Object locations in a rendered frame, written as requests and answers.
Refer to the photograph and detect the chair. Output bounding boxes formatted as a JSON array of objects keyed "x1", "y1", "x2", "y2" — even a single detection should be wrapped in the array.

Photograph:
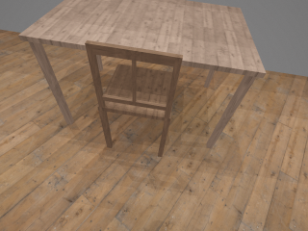
[{"x1": 85, "y1": 40, "x2": 183, "y2": 157}]

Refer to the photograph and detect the table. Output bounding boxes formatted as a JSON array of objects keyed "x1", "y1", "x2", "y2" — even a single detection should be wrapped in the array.
[{"x1": 18, "y1": 0, "x2": 267, "y2": 149}]

